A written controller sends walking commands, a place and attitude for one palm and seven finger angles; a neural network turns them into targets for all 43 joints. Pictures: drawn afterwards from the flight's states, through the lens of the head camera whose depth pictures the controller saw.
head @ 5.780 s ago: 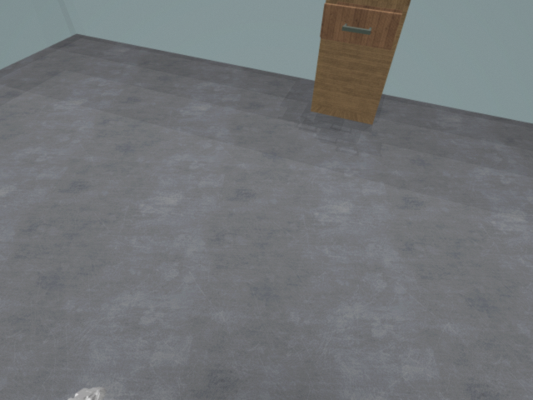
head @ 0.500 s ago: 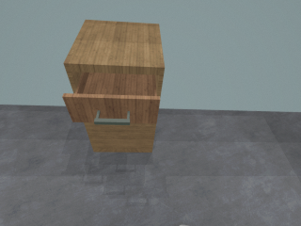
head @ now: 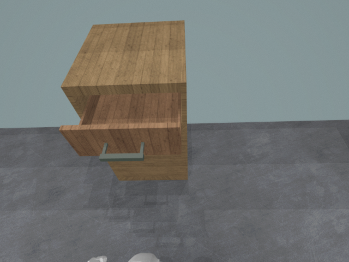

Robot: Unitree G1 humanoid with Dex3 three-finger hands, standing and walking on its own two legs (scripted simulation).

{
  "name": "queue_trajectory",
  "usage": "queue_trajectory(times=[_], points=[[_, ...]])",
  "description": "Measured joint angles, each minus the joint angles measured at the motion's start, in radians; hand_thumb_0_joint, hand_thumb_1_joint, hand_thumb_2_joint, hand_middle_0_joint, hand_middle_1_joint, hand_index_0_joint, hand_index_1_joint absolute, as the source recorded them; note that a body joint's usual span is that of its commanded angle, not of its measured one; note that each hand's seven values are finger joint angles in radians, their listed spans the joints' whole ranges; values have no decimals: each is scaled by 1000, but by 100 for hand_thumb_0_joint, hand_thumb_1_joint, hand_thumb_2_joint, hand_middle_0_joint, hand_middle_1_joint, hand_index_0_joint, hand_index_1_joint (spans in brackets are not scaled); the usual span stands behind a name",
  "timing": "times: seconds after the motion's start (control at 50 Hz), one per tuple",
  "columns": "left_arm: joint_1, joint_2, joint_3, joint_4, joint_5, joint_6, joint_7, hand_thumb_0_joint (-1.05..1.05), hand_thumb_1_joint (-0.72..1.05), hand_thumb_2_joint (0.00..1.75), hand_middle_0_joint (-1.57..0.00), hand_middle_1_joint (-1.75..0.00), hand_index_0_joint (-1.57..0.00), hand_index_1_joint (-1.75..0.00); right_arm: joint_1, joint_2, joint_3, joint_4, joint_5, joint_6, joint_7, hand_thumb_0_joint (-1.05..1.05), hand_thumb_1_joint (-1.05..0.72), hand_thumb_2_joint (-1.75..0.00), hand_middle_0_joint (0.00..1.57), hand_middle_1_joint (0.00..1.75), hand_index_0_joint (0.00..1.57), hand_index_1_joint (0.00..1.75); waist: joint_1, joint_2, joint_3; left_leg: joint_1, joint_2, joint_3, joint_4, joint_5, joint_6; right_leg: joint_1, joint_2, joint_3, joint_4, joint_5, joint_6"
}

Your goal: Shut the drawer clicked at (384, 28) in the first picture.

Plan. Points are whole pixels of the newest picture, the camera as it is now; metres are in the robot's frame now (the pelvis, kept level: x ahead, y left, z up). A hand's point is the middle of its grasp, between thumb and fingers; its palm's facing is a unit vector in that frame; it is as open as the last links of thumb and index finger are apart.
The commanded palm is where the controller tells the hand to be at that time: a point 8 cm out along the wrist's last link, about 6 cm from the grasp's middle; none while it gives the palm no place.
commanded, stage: come to a stop and stand still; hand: left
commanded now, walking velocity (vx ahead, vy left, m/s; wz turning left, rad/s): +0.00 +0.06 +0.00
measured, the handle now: (122, 151) +0.45 +0.22 -0.13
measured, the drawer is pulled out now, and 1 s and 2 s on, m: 0.16 0.16 0.16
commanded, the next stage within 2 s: look again from close up in 0.98 s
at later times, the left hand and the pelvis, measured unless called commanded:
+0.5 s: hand out of the picture -0.05 +0.25 -0.17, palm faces +0.04 -0.97 -0.22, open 7.4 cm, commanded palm none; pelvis -0.04 +0.06 +0.00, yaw -2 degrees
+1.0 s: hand out of the picture -0.07 +0.21 -0.17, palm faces +0.00 -0.99 -0.17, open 7.3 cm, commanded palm none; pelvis -0.07 +0.05 +0.01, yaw -2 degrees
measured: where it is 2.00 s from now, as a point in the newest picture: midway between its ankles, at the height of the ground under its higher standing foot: outside the picture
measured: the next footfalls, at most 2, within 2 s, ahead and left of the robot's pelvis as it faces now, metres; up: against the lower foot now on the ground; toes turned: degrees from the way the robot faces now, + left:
left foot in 0.22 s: +0.04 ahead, +0.11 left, +0.00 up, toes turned +8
right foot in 0.52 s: -0.03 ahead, -0.06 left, +0.00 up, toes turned -3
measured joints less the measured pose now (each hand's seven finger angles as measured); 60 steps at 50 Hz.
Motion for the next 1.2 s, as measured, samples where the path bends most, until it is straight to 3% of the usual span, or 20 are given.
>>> queue_trajectory(times=[0.12, 0.22, 0.3, 0.36, 0.42, 0.46, 0.52, 0.58, 0.72, 1.08, 1.2], points=[[18, 33, 8, -8, 10, 21, -9, 0, 92, 90, -21, -30, -20, -30, -62, -39, -5, -63, -4, -6, 12, 0, -91, -90, 19, 30, 20, 30, 21, -24, -13, 27, 11, -2, -139, 47, -1, -9, -11, 15, -38, 46, 20], [54, 73, 15, 3, 4, 38, -14, 0, 91, 90, -21, -30, -20, -30, -48, -35, 13, -86, -4, -38, 15, 0, -91, -90, 19, 30, 20, 30, 28, -44, -46, 174, 25, 11, -474, 153, 19, -41, -10, 20, -4, 54, 51], [79, 102, 20, 28, -3, 69, -17, 0, 91, 90, -20, -30, -20, -30, -9, 13, 37, -71, -16, -33, 10, 0, -91, -90, 19, 30, 20, 30, 23, -83, -59, 187, 2, 16, -510, 199, 52, -81, 13, 103, 164, -167, 64], [110, 102, 18, 42, -3, 63, -21, 0, 91, 90, -20, -30, -19, -30, 13, 39, 54, -43, -13, -28, 2, 0, -91, -90, 20, 30, 20, 30, 28, -81, -71, 206, -5, 19, -576, 242, 65, -85, 40, 139, 308, -193, 65], [142, 90, 6, 62, -5, 53, -18, 0, 91, 90, -20, -30, -19, -30, 21, 45, 53, -15, -10, -33, -9, 1, -93, -89, 20, 30, 20, 30, 30, -76, -72, 215, -18, 31, -615, 267, 74, -30, 39, 139, 298, -220, 76], [156, 78, -5, 80, -8, 50, -15, 0, 91, 90, -20, -30, -19, -30, 23, 43, 52, -2, -8, -40, -10, 1, -93, -89, 20, 30, 20, 30, 25, -72, -68, 213, -27, 41, -623, 273, 78, 33, 35, 132, 207, -227, 81], [171, 63, -22, 106, -13, 32, -10, 0, 91, 90, -20, -30, -19, -30, 29, 46, 52, 16, 2, -52, -9, 1, -93, -89, 20, 30, 20, 30, 21, -80, -64, 189, -48, 60, -596, 265, 75, 143, 23, 139, -14, -113, 75], [166, 20, -39, 140, -16, 18, -6, 0, 91, 90, -20, -30, -19, -30, 24, 29, 47, 42, 8, -55, -9, 1, -93, -89, 20, 30, 20, 30, 4, -26, -47, 194, -25, 54, -594, 272, 73, 169, 47, 131, -58, -111, 58], [158, -12, -52, 148, -21, 7, -4, 0, 91, 90, -20, -30, -19, -30, 58, 47, 62, 89, 5, -54, -3, 0, -92, -89, 20, 30, 20, 30, -11, -25, -56, 222, -12, 52, -636, 305, 59, 190, 62, 129, -89, -77, 47], [178, -17, -44, 141, -21, 3, -3, 0, 92, 90, -20, -30, -19, -30, 137, 81, 64, 115, -1, -55, -8, 0, -91, -90, 20, 30, 20, 30, -18, -38, -67, 186, 6, 48, -627, 317, 49, 159, 80, 126, -93, -58, 35], [203, -20, -58, 107, -10, -22, 1, 0, 91, 90, -20, -30, -20, -30, 135, 58, 68, 34, -10, -57, 14, 0, -91, -90, 20, 30, 20, 30, -34, -8, -72, 104, 22, 28, -475, 239, 58, 119, 93, 110, -21, -97, 37]])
